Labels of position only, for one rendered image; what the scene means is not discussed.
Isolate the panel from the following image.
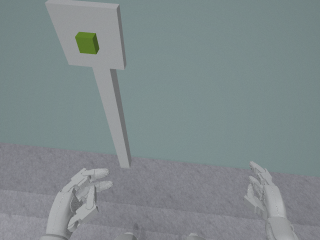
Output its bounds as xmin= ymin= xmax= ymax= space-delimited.
xmin=45 ymin=0 xmax=132 ymax=169

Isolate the button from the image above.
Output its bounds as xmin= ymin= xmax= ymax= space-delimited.
xmin=75 ymin=32 xmax=100 ymax=55

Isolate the robot right hand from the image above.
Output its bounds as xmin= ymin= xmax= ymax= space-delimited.
xmin=244 ymin=161 xmax=287 ymax=221

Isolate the robot right forearm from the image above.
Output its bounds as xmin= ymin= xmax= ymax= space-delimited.
xmin=265 ymin=216 xmax=300 ymax=240

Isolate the robot left hand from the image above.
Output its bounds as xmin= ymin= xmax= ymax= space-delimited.
xmin=45 ymin=168 xmax=114 ymax=240

